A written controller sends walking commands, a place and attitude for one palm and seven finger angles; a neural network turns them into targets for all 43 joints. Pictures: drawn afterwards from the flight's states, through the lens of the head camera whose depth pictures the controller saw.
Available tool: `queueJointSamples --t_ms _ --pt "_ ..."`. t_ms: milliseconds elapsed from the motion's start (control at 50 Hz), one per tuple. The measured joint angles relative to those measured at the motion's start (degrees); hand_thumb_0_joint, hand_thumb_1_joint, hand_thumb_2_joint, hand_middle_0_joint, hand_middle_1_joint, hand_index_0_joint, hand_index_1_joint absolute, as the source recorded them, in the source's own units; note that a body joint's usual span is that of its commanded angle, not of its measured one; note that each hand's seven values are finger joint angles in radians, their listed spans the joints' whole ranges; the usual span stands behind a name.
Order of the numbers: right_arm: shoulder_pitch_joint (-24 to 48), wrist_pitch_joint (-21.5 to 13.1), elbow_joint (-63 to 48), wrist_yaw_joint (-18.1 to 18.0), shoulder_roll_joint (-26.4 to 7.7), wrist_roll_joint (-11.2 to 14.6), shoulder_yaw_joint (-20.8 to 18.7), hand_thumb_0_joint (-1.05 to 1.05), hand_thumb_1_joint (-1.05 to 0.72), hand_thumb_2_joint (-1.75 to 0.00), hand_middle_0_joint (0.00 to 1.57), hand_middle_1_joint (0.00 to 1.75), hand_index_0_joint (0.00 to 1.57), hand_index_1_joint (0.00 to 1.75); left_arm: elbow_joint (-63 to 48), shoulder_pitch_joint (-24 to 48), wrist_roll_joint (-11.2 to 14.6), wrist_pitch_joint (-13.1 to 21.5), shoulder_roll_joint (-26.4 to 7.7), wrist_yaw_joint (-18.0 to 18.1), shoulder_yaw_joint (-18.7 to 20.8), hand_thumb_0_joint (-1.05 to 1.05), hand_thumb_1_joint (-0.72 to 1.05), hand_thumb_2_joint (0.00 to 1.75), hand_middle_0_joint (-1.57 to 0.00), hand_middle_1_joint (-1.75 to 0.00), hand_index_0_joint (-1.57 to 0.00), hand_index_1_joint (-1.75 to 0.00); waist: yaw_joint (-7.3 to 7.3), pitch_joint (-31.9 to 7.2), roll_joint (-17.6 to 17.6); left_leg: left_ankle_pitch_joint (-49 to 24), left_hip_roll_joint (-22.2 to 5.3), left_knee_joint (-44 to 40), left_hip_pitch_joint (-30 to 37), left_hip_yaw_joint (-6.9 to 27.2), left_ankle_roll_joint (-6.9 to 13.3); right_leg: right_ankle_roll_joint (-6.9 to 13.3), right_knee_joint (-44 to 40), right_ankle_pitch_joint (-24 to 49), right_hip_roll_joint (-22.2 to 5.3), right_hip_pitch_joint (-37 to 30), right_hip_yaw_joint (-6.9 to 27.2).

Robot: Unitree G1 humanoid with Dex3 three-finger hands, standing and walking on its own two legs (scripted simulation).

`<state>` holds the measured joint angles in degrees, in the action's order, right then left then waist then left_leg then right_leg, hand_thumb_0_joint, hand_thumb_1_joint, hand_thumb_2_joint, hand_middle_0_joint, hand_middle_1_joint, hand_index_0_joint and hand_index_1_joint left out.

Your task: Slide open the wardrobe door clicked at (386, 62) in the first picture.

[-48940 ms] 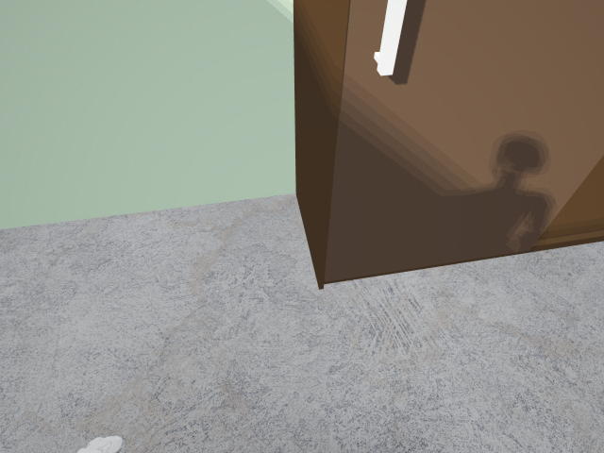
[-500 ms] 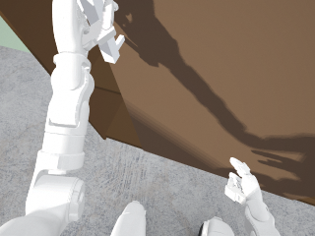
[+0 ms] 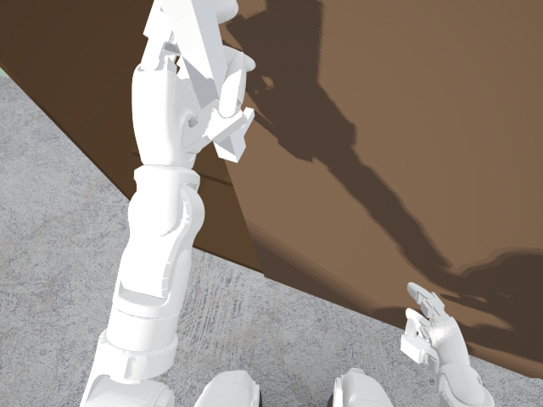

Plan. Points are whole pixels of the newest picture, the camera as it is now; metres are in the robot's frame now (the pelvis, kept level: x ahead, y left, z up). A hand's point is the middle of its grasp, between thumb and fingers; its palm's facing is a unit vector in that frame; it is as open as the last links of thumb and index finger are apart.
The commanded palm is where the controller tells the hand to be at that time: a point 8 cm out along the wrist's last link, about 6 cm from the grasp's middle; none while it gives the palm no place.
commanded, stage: step sideways, sliding the door along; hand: left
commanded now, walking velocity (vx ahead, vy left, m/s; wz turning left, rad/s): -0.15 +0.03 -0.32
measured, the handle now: (222, 62) +0.40 +0.11 +0.24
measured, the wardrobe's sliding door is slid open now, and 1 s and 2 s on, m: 0.39 0.58 0.70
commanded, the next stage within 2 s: stop walking and hold the door there in 1.80 s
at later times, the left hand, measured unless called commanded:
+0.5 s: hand (396, 157) +0.32 -0.05 +0.23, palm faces -0.24 -0.97 +0.00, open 7.1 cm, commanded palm +0.31 -0.04 +0.22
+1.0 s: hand (461, 166) +0.32 -0.09 +0.23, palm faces +0.00 -1.00 -0.02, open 6.8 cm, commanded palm +0.29 -0.11 +0.23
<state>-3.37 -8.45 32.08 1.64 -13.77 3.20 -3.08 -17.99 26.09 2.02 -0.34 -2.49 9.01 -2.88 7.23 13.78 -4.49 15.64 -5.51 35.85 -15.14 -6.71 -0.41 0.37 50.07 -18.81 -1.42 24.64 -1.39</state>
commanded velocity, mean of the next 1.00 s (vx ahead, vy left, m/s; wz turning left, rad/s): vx -0.16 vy -0.28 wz -0.13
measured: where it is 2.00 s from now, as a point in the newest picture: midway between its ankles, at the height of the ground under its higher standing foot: outside the picture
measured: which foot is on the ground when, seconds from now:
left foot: down 0.00-0.82, up 0.84-0.94, down 0.96-1.00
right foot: up 0.00-0.24, down 0.26-0.52, up 0.54-0.76, down 0.78-0.96, up 0.98-1.00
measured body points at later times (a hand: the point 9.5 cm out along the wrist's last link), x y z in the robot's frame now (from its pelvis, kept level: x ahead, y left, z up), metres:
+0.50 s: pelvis +0.01 -0.05 +0.00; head +0.12 -0.08 +0.43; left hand +0.33 +0.01 +0.23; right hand +0.24 -0.26 -0.10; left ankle +0.01 +0.09 -0.72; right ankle +0.08 -0.15 -0.72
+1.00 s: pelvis -0.09 -0.16 -0.01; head -0.01 -0.18 +0.43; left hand +0.31 -0.04 +0.23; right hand +0.08 -0.41 -0.11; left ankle -0.05 +0.00 -0.73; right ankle -0.06 -0.27 -0.70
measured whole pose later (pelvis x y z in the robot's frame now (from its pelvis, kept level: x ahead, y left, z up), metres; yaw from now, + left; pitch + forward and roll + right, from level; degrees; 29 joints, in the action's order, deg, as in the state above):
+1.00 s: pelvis -0.09 -0.16 -0.01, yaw -9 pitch -2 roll +0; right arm -3.9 -4.0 35.5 0.3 -12.4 2.4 -3.5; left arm -2.4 33.9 4.5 2.8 -9.1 9.1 4.1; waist 4.8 12.8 -2.2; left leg 13.4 -9.5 36.5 -16.6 -6.4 -2.2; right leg 0.4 49.7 -20.5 -0.8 26.3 -3.9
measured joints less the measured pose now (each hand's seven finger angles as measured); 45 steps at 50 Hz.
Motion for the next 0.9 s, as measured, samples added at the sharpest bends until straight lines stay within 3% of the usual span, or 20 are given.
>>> queueJointSamples --t_ms 40,100,260,320,340,360,420,460,520,580,640,700,780,800,820,840,860,900 --pt "-0.11 0.10 -1.40 0.94 0.79 -0.31 0.32 0.02 -0.91 -0.90 0.20 0.30 0.20 0.30 -0.79 -0.89 -0.82 0.60 0.79 -0.78 -3.21 -0.04 0.70 0.78 -0.46 -1.40 -0.24 -1.18 0.90 -0.43 1.12 5.33 -0.45 -0.06 1.26 -1.14 -0.68 -0.04 6.76 -5.29 -0.18 2.41 1.17" --pt "0.12 -0.60 -2.89 1.80 2.00 -0.81 1.76 0.02 -0.91 -0.90 0.20 0.30 0.20 0.30 -2.67 -2.98 -1.58 1.56 1.72 -1.54 -7.12 -0.03 0.71 0.78 -0.46 -1.40 -0.21 -1.18 1.61 -0.60 1.68 7.57 -1.64 0.24 2.63 -2.34 -1.83 -0.59 8.91 -5.46 -1.06 3.82 0.68" --pt "1.35 -0.46 -3.57 2.17 5.70 -2.18 5.25 0.01 -0.90 -0.90 0.20 0.30 0.20 0.30 -9.93 -8.84 -1.83 4.27 0.58 -1.95 -11.74 -0.07 0.70 0.76 -0.44 -1.39 -0.14 -1.18 1.59 0.88 1.18 11.77 -5.25 5.74 4.81 -5.14 -3.82 -1.86 -3.52 5.11 -1.72 1.89 -3.27" --pt "2.18 0.46 -1.52 1.52 5.51 -1.67 5.45 0.01 -0.90 -0.90 0.20 0.30 0.20 0.30 -10.79 -10.44 -1.21 6.06 0.35 -2.21 -11.38 -0.09 0.71 0.76 -0.43 -1.39 -0.11 -1.15 0.41 1.69 -1.79 11.17 -8.52 13.03 2.39 -3.84 -3.66 0.76 -7.26 0.78 -0.02 -2.40 -6.10" --pt "2.83 1.04 -0.67 1.29 5.20 -1.50 5.27 0.01 -0.90 -0.90 0.20 0.30 0.20 0.30 -10.68 -10.78 -1.21 6.82 0.57 -2.27 -11.27 -0.09 0.71 0.77 -0.43 -1.39 -0.10 -1.15 0.10 2.01 -2.16 8.71 -8.15 16.39 0.45 -2.14 -3.05 1.77 -7.68 0.55 0.15 -2.61 -6.50" --pt "3.67 1.51 0.13 0.92 4.82 -1.54 5.01 0.02 -0.90 -0.90 0.20 0.30 0.20 0.30 -10.58 -11.04 -1.33 7.41 0.81 -2.29 -11.19 -0.09 0.71 0.77 -0.43 -1.39 -0.10 -1.16 -0.02 2.30 -1.71 12.20 -5.85 19.93 -1.55 0.16 -2.57 3.06 -7.58 2.03 -0.18 -1.90 -6.12" --pt "5.87 1.97 0.97 -0.17 3.82 -2.16 4.09 0.02 -0.90 -0.90 0.20 0.30 0.20 0.30 -11.41 -11.91 -1.70 7.39 1.49 -1.90 -11.14 -0.04 0.71 0.79 -0.40 -1.39 -0.12 -1.20 -1.55 3.29 0.92 20.03 1.17 20.72 -5.09 3.89 -1.56 3.29 -10.05 5.96 -1.50 -0.63 -4.40" --pt "6.98 2.34 0.94 -0.30 3.29 -2.44 3.58 0.02 -0.90 -0.90 0.20 0.30 0.20 0.30 -11.25 -11.84 -2.24 7.38 1.54 -1.54 -10.75 -0.02 0.71 0.80 -0.38 -1.39 -0.13 -1.22 -3.37 3.62 2.23 15.80 2.45 12.50 -4.57 3.02 -1.76 3.19 -12.21 9.83 -1.54 -0.01 -4.05" --pt "6.17 3.44 -0.30 -0.13 2.35 -2.54 2.38 0.02 -0.90 -0.90 0.20 0.30 0.20 0.30 -8.95 -9.91 -2.54 6.19 0.65 -1.03 -10.00 -0.01 0.70 0.78 -0.35 -1.40 -0.12 -1.20 -5.19 1.64 2.18 -3.02 -0.50 -1.09 -0.22 -0.69 -1.03 1.98 -10.44 12.67 0.07 2.29 -4.82" --pt "3.99 4.49 -1.18 0.53 2.85 -2.26 0.67 0.02 -0.91 -0.90 0.20 0.30 0.20 0.30 -3.42 -6.64 -1.43 6.43 -1.19 -1.79 -8.47 -0.02 0.70 0.77 -0.33 -1.40 -0.08 -1.17 -3.79 0.85 4.10 2.28 -1.69 -0.55 1.65 -2.84 -2.09 0.50 1.40 -1.30 0.78 5.20 -1.79" --pt "1.74 4.49 -1.07 1.10 2.95 -2.12 0.58 0.02 -0.91 -0.90 0.20 0.30 0.20 0.30 1.28 -5.29 -0.38 7.19 -1.66 -2.16 -6.42 -0.01 0.70 0.79 -0.35 -1.39 -0.08 -1.21 -3.03 -0.31 3.06 2.54 -4.43 -0.91 2.06 -2.50 -3.67 -0.45 6.97 -4.67 0.77 5.36 -1.29" --pt "-0.28 4.60 -0.82 1.32 3.30 -1.68 1.16 0.02 -0.91 -0.90 0.20 0.30 0.20 0.30 4.31 -3.71 0.18 6.36 -1.64 -2.00 -3.97 -0.01 0.72 0.82 -0.38 -1.40 -0.09 -1.26 -1.49 -1.33 1.81 1.05 -7.74 -1.62 1.86 -2.02 -5.43 -1.17 3.59 -3.46 -0.42 2.20 -1.53" --pt "-2.28 3.87 -0.59 1.23 4.21 -0.76 2.39 0.02 -0.90 -0.90 0.20 0.30 0.20 0.30 7.54 0.11 0.93 4.80 -3.45 -1.58 -0.07 -0.03 0.70 0.85 -0.42 -1.40 -0.13 -1.26 0.13 -2.18 1.26 0.66 -11.56 1.01 -0.89 0.22 -7.99 -1.78 -7.74 1.87 -1.13 -6.02 -1.78" --pt "-2.37 3.57 -0.30 1.17 4.43 -0.45 2.69 0.02 -0.90 -0.90 0.20 0.30 0.20 0.30 8.33 1.40 1.07 4.23 -4.17 -1.41 1.17 -0.03 0.69 0.85 -0.43 -1.40 -0.14 -1.25 0.42 -2.29 1.39 0.88 -12.20 2.36 -1.96 0.91 -8.23 -2.73 -11.19 0.05 -0.73 -8.10 -2.19" --pt "-1.71 3.35 0.35 1.02 4.02 -0.17 2.82 0.02 -0.90 -0.90 0.20 0.30 0.20 0.30 9.33 2.45 0.97 4.32 -4.37 -1.04 2.65 -0.04 0.69 0.85 -0.43 -1.40 -0.14 -1.24 0.08 -1.60 0.04 0.86 -13.35 3.70 -3.04 2.24 -6.89 -2.57 -12.01 -1.69 0.50 -8.64 -3.27" --pt "-0.99 3.36 1.15 0.72 3.53 0.04 2.71 0.02 -0.90 -0.90 0.20 0.30 0.20 0.30 10.38 3.15 0.86 4.60 -4.55 -0.59 3.89 -0.04 0.68 0.85 -0.44 -1.40 -0.15 -1.23 -0.86 -1.02 -0.98 2.20 -12.93 5.95 -4.54 4.04 -4.82 -1.50 -11.91 -1.38 1.10 -8.38 -4.28" --pt "-0.32 3.50 2.13 0.23 3.19 0.03 2.43 0.02 -0.90 -0.90 0.20 0.30 0.20 0.30 11.22 3.58 0.88 4.65 -4.87 -0.25 4.82 -0.05 0.67 0.84 -0.44 -1.40 -0.16 -1.23 -1.59 -0.82 -0.80 7.35 -10.54 9.63 -6.09 5.46 -3.82 0.20 -11.38 0.36 0.75 -7.32 -4.59" --pt "0.31 3.58 3.78 -1.06 2.63 -0.27 1.78 0.02 -0.90 -0.90 0.20 0.30 0.20 0.30 11.83 3.82 1.35 3.71 -5.22 0.44 5.86 -0.05 0.67 0.84 -0.45 -1.40 -0.17 -1.24 -2.36 -1.21 1.03 14.13 -4.49 13.63 -7.39 5.64 -2.62 1.23 -11.79 1.91 -0.86 -5.67 -4.03"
